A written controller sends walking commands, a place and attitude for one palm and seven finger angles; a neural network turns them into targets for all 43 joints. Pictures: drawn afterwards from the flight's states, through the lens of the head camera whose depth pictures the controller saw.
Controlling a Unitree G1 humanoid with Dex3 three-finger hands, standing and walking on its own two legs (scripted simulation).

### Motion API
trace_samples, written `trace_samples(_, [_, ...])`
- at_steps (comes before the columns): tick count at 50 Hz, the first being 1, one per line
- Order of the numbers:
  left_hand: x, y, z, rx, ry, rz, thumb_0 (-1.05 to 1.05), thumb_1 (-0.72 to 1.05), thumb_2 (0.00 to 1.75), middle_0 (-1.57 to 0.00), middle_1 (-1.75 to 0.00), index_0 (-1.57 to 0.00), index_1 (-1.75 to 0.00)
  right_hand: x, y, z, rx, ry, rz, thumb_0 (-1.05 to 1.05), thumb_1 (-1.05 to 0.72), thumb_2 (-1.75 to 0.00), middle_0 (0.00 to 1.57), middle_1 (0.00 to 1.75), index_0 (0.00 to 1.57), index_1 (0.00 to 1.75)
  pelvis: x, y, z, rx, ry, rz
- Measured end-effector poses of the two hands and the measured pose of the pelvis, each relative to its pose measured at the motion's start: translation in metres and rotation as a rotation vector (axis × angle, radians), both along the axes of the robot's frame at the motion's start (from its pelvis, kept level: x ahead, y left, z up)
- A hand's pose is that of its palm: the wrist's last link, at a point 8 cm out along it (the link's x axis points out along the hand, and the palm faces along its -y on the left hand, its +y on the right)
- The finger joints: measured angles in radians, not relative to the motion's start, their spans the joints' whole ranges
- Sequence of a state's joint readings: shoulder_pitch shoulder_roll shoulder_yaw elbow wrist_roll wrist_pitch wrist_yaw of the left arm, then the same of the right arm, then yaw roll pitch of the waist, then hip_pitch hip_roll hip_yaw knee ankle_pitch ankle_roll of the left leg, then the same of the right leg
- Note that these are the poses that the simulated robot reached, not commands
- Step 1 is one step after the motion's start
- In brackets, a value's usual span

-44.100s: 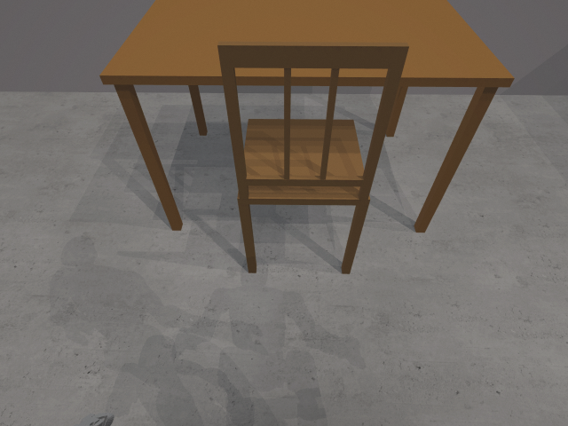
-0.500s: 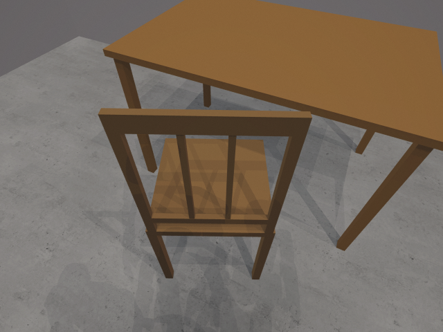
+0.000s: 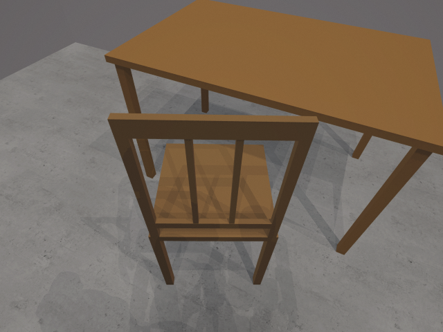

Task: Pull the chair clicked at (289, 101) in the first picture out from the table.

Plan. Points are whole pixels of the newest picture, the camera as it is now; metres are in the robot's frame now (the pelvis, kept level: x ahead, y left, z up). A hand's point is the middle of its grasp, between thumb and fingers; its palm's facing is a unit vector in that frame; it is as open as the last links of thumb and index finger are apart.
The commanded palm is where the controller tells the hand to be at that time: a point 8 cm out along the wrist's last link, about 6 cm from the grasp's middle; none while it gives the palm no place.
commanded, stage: look again from close up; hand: left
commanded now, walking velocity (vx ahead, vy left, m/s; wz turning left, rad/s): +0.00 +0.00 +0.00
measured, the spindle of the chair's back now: (192, 186) +0.46 +0.10 -0.07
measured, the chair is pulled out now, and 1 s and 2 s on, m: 0.20 0.20 0.20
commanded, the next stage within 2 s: none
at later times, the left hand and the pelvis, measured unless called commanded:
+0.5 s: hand out of the picture -0.02 +0.16 -0.18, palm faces +0.03 -0.98 -0.17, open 7.3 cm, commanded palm none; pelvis +0.00 +0.00 +0.00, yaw +0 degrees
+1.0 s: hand out of the picture -0.01 +0.15 -0.18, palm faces +0.03 -0.98 -0.18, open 7.3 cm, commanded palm none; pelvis +0.01 -0.01 +0.00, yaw -1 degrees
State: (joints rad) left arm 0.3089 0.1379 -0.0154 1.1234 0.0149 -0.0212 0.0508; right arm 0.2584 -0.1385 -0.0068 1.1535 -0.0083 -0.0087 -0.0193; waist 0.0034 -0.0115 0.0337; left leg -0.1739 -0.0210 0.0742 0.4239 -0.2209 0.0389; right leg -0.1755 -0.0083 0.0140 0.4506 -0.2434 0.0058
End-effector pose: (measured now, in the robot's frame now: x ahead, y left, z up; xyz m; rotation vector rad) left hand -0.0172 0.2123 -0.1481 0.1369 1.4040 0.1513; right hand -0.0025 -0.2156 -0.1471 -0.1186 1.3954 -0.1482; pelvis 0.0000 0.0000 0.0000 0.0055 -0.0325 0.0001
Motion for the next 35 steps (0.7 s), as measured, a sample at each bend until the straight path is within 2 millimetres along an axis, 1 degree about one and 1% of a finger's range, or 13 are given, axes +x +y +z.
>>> trace_samples(8, [-0.005,0.004,0.000,0.000,0.021,0.003,0.01,0.91,0.90,-0.20,-0.30,-0.20,-0.30,-0.006,0.008,-0.001,0.011,0.017,-0.008,0.00,-0.92,-0.90,0.20,0.30,0.20,0.30,0.001,0.004,0.000,0.001,0.003,-0.001])
trace_samples(16, [-0.009,0.002,0.000,-0.004,0.035,0.011,0.01,0.91,0.90,-0.20,-0.30,-0.20,-0.30,-0.010,0.014,-0.002,0.021,0.028,-0.017,0.00,-0.91,-0.90,0.20,0.30,0.20,0.30,0.003,0.005,0.000,0.001,0.003,-0.002])
trace_samples(35, [-0.008,-0.008,0.001,-0.013,0.042,0.014,0.01,0.91,0.90,-0.20,-0.30,-0.20,-0.30,-0.011,0.013,-0.003,0.027,0.030,-0.028,0.00,-0.91,-0.90,0.20,0.30,0.20,0.30,0.006,0.001,0.000,0.004,0.010,-0.007])
